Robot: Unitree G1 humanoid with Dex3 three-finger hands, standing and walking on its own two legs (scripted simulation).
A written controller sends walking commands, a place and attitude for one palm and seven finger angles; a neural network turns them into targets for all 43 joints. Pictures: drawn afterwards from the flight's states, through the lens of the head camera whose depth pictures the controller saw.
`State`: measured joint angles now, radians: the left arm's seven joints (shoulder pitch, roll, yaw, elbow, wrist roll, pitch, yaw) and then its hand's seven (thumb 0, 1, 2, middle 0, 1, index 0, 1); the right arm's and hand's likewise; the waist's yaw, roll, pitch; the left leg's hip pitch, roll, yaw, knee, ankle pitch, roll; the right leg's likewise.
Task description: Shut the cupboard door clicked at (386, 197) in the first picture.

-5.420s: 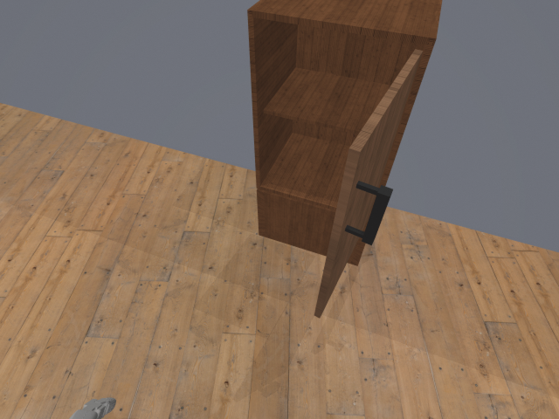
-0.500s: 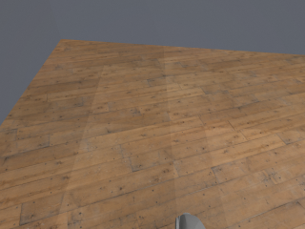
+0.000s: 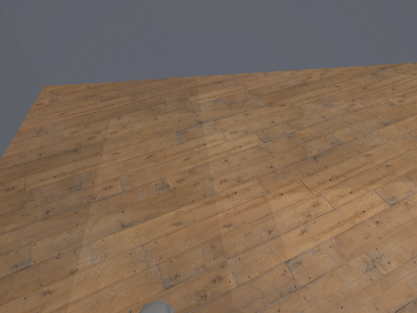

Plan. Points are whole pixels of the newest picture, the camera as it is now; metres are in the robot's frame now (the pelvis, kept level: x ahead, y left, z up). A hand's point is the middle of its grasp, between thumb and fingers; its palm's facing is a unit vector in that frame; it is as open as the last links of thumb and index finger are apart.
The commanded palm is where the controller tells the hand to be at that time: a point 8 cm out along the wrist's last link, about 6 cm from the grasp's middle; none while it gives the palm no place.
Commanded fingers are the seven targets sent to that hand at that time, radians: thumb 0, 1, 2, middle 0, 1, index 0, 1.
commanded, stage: walk around to get in front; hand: left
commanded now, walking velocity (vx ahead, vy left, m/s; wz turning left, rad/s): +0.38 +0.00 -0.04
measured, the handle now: out of the picture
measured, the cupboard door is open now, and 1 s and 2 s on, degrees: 82 82 82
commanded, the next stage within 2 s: walk to a spot facing it in 1.10 s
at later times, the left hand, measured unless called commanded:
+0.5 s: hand (115, 281) +0.23 +0.24 -0.17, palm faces +0.02 -0.99 -0.14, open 7.4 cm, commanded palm none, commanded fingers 0.00 0.90 0.90 -0.20 -0.30 -0.20 -0.30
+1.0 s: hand (167, 185) +0.51 +0.15 -0.16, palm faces -0.05 -0.97 -0.23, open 7.1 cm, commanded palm none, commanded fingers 0.00 0.90 0.90 -0.20 -0.30 -0.20 -0.30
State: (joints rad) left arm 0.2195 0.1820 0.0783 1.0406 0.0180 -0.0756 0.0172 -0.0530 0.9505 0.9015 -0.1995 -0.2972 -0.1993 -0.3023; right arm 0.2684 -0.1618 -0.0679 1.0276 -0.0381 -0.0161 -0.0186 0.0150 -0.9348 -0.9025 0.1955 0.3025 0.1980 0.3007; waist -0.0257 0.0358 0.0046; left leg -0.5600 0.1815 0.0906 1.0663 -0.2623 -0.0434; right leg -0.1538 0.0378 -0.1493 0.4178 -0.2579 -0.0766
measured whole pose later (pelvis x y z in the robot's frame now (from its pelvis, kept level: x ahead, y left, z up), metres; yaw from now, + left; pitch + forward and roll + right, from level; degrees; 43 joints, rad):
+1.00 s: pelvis +0.41 -0.03 +0.00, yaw -7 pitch -2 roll +0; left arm 0.22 0.16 0.08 1.05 0.02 -0.08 0.02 -0.03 0.96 0.90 -0.20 -0.30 -0.20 -0.30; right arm 0.31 -0.15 -0.07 1.09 -0.03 -0.01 -0.01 0.01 -0.91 -0.90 0.19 0.30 0.20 0.30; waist -0.02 0.03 0.01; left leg -0.53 0.16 0.07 1.18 -0.26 -0.02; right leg -0.19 0.00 -0.19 0.45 -0.22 -0.08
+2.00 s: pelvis +0.62 -0.04 +0.00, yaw +21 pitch +0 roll +2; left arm 0.19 0.16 0.03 0.88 0.02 0.01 0.03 0.00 0.90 0.90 -0.20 -0.30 -0.20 -0.30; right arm 0.22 -0.25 -0.11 0.93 -0.03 0.08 0.02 0.01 -0.91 -0.90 0.20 0.30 0.20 0.30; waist -0.04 0.03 0.06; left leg -0.56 0.01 0.01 1.18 -0.38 -0.07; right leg -0.19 -0.11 -0.17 0.50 -0.30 0.00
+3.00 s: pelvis +0.63 -0.03 +0.00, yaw +57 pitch -1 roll +2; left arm 0.23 0.19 0.03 0.88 0.03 0.02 0.02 0.00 0.90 0.90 -0.20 -0.30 -0.20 -0.30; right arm 0.19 -0.27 -0.09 0.94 -0.02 0.10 0.03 0.01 -0.91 -0.90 0.19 0.30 0.20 0.30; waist -0.01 0.01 0.09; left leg -0.45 0.04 0.02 1.01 -0.42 -0.08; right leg -0.18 -0.14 -0.22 0.52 -0.31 0.02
